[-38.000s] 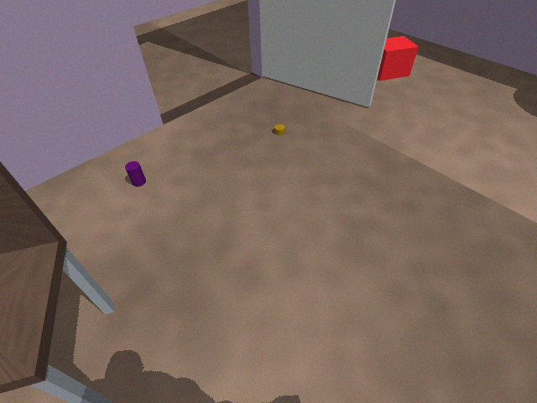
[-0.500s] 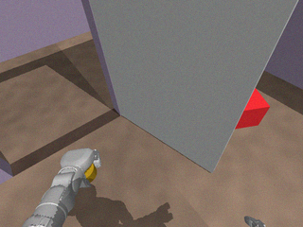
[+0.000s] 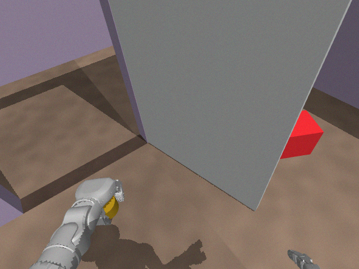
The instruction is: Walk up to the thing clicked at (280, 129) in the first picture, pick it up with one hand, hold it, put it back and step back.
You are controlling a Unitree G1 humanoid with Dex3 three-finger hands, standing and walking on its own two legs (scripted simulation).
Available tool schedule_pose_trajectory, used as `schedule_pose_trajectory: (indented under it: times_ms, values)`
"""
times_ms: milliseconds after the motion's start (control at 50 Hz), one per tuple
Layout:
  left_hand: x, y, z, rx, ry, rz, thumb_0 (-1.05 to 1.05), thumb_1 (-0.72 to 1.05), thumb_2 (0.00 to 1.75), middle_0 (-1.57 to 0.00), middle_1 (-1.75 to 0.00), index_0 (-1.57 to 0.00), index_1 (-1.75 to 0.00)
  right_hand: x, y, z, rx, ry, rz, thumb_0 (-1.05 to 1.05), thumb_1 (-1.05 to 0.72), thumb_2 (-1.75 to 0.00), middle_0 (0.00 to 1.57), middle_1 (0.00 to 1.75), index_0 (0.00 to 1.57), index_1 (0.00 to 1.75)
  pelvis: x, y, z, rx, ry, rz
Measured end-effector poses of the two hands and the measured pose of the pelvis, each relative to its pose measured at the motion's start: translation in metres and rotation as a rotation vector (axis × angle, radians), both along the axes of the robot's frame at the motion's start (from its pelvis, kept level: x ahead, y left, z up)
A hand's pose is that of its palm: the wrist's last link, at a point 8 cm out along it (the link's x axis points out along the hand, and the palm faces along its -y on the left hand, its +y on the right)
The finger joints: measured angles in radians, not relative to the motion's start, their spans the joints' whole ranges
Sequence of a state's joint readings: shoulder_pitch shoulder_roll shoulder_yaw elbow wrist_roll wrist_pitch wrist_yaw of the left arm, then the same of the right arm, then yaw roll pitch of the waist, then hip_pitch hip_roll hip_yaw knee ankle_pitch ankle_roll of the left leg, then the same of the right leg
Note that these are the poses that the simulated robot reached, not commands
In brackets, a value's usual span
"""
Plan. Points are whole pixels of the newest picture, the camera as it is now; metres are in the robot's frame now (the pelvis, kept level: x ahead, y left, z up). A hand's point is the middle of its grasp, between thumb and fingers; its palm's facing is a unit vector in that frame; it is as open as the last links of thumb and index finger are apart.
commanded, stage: hold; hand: left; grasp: from above
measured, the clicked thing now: (104, 206) +0.32 +0.23 -0.07
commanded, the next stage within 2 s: crouch in 1.04 s
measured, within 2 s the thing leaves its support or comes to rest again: neither
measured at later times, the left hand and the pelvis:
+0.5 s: hand (101, 211) +0.28 +0.21 -0.02, palm faces -0.43 -0.06 -0.90, open 8.0 cm; pelvis -0.01 -0.01 +0.01, yaw +0 degrees
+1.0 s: hand (100, 210) +0.28 +0.21 -0.02, palm faces -0.44 -0.06 -0.90, open 7.9 cm; pelvis -0.01 +0.00 +0.01, yaw +0 degrees
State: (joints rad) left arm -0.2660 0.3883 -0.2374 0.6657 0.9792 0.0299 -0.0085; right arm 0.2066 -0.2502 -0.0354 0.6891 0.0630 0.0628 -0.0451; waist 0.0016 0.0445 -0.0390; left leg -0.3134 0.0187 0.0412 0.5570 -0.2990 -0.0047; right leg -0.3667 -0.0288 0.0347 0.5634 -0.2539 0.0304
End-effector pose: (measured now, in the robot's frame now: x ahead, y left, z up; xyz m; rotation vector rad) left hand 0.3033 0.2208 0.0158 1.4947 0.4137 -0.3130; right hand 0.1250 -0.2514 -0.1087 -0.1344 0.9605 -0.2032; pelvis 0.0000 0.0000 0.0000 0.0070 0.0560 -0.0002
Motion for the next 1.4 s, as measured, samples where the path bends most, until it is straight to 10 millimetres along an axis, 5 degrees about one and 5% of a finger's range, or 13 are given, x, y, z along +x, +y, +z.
schedule_pose_trajectory:
  times_ms: [740,1240,1400]
  values:
    - [-0.017,-0.006,0.023,-0.013,-0.017,-0.017,-0.02,0.22,0.37,-0.58,-0.78,-0.82,-0.68,0.016,0.002,0.012,0.010,-0.063,0.027,0.01,-0.92,-0.90,0.20,0.30,0.20,0.30,-0.009,-0.006,0.006,0.006,-0.048,0.000]
    - [-0.009,0.000,0.019,-0.005,-0.019,-0.009,-0.02,0.23,0.35,-0.59,-0.76,-0.83,-0.66,0.013,0.005,0.009,0.009,-0.029,0.016,0.01,-0.91,-0.90,0.20,0.30,0.20,0.30,-0.003,-0.002,0.007,0.002,-0.039,0.000]
    - [-0.013,0.000,-0.006,-0.007,0.002,-0.014,-0.02,0.22,0.36,-0.60,-0.76,-0.83,-0.66,0.010,0.001,0.007,-0.004,-0.009,0.014,0.01,-0.91,-0.90,0.20,0.30,0.20,0.30,-0.004,-0.003,0.004,0.003,-0.015,0.008]
